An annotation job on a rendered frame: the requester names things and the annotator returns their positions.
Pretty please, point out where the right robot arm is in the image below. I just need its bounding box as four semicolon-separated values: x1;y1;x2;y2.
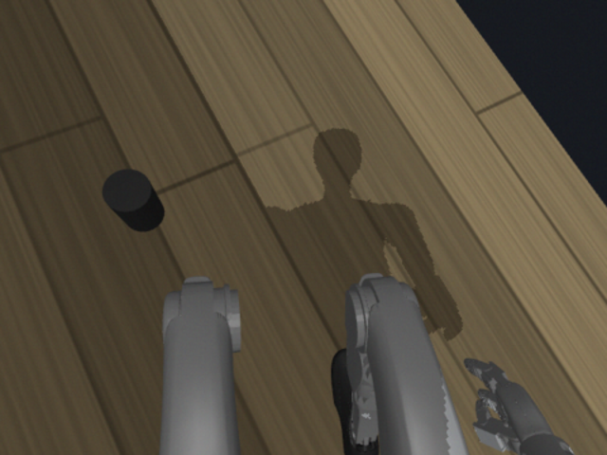
520;434;575;455

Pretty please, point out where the can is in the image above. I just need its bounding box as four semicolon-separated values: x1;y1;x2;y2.
102;169;164;231

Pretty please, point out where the right robot hand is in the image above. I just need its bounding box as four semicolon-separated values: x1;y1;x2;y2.
464;358;554;455

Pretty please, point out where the right robot foot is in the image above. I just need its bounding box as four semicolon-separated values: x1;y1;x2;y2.
331;349;379;455

